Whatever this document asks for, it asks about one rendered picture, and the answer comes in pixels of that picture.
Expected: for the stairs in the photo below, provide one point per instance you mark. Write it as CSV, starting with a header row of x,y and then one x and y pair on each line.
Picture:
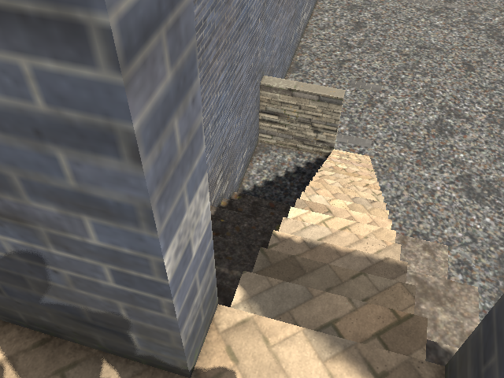
x,y
334,266

